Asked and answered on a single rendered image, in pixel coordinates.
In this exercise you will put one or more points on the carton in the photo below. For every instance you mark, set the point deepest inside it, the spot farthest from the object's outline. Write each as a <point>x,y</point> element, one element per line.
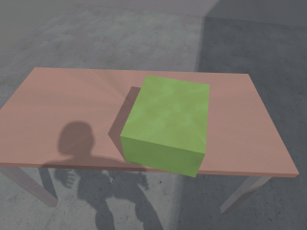
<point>167,126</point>

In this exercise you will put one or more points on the table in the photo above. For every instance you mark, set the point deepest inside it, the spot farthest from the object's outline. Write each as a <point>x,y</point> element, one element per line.
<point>72,118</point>

